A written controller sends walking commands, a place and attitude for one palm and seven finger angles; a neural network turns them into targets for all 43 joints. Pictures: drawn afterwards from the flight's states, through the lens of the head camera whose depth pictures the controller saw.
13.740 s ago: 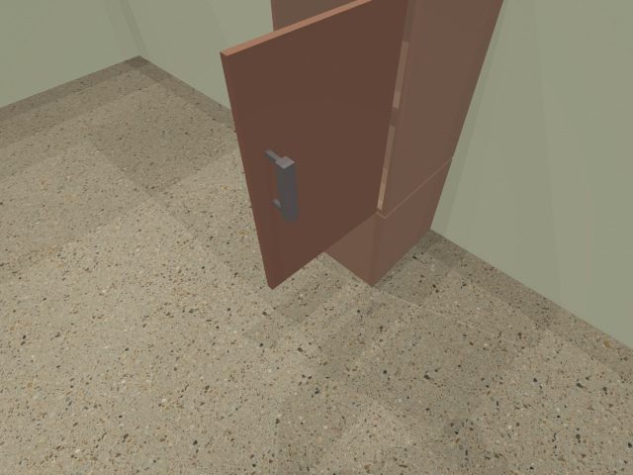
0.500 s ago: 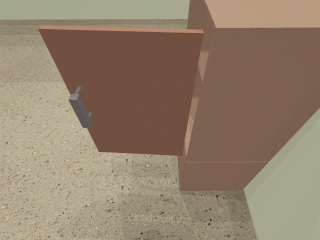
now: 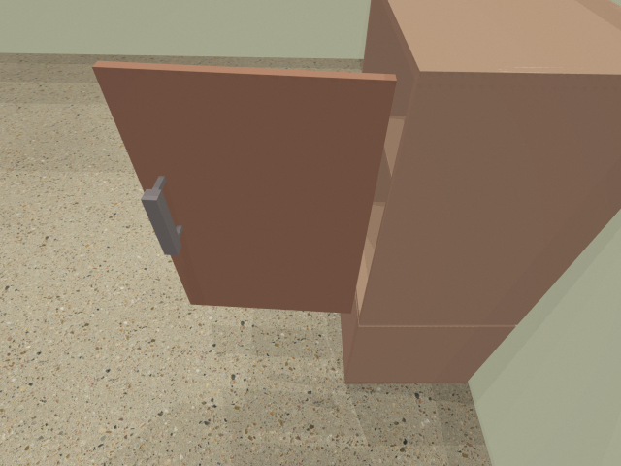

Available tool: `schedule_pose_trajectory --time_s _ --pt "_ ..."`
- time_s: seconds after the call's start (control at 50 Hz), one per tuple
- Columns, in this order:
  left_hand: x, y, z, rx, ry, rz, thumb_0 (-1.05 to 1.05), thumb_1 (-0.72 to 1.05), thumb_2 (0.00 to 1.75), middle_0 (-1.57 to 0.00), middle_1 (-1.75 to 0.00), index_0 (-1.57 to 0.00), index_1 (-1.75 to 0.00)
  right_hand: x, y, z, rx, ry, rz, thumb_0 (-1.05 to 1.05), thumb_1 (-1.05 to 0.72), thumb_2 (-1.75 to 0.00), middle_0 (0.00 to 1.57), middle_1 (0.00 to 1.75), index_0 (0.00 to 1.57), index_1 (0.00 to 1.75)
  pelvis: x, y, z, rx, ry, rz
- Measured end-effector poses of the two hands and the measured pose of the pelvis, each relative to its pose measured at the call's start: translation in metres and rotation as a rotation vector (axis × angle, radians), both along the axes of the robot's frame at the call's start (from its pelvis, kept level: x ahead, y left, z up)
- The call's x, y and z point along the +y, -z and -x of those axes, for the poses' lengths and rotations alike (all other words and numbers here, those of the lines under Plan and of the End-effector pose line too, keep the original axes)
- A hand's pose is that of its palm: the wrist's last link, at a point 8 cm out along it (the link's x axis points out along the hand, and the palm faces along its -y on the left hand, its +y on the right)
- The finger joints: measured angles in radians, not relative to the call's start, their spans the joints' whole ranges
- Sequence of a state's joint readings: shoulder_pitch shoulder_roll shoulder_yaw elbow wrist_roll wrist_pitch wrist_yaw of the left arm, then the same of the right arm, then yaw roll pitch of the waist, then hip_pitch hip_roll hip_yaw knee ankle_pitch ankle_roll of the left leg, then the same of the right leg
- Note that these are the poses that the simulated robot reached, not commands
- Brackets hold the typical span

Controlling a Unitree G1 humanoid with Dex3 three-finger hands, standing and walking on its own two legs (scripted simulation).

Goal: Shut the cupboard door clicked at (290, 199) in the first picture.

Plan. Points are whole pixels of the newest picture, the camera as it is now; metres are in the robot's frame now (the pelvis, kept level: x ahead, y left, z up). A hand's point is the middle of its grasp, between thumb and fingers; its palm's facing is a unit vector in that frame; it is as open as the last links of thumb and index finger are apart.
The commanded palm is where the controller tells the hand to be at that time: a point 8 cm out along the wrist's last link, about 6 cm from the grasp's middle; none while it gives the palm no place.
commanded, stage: look again from close up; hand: left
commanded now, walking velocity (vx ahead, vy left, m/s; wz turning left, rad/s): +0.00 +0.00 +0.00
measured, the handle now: (167, 215) +0.50 +0.28 +0.00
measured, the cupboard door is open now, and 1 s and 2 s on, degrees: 86 86 86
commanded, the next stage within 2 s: shuffle to correct the standing spot in 0.40 s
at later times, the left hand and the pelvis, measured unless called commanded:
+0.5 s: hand out of the picture +0.01 +0.23 -0.17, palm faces -0.03 -0.97 -0.25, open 7.4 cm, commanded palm none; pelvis -0.02 +0.03 +0.01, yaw +0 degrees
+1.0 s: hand out of the picture +0.04 +0.24 -0.18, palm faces -0.03 -0.98 -0.20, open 7.4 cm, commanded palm none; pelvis +0.03 +0.06 +0.00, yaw -2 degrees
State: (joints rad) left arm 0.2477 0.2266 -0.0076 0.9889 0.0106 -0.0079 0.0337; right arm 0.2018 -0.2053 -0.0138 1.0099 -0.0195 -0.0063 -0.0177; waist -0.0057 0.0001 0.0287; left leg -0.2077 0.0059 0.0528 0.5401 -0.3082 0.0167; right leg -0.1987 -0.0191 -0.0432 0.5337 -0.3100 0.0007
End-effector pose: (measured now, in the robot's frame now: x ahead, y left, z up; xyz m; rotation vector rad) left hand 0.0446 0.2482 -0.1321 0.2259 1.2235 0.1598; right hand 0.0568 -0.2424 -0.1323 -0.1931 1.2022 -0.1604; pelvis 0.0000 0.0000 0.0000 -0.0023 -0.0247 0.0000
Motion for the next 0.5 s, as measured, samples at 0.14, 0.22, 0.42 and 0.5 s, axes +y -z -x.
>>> schedule_pose_trajectory --time_s 0.14,0.22,0.42,0.5 --pt "0.006 -0.002 0.002 -0.015 0.017 0.008 0.01 0.91 0.9 -0.2 -0.3 -0.2 -0.3 0.003 -0.009 -0.014 -0.048 -0.03 0.012 0.01 -0.91 -0.9 0.2 0.3 0.2 0.29 0.008 -0.003 0.009 -0.012 0.008 -0.001" --pt "0.011 -0.002 0.009 0.0 0.022 0.013 0.01 0.91 0.9 -0.2 -0.3 -0.2 -0.3 0.005 -0.012 -0.011 -0.044 -0.037 0.018 0.0 -0.91 -0.9 0.2 0.3 0.2 0.3 0.012 -0.005 0.014 -0.012 0.009 0.0" --pt "0.027 0.0 0.031 0.063 0.015 0.009 0.01 0.91 0.9 -0.2 -0.3 -0.2 -0.3 0.008 -0.011 0.022 0.046 -0.023 0.032 0.01 -0.91 -0.9 0.2 0.3 0.2 0.3 0.022 -0.007 0.02 -0.012 0.005 0.001" --pt "0.033 0.0 0.038 0.089 0.012 0.004 0.01 0.91 0.9 -0.2 -0.3 -0.2 -0.3 0.01 -0.01 0.035 0.085 -0.012 0.032 0.01 -0.91 -0.9 0.21 0.3 0.2 0.3 0.026 -0.008 0.022 -0.011 0.005 0.001"
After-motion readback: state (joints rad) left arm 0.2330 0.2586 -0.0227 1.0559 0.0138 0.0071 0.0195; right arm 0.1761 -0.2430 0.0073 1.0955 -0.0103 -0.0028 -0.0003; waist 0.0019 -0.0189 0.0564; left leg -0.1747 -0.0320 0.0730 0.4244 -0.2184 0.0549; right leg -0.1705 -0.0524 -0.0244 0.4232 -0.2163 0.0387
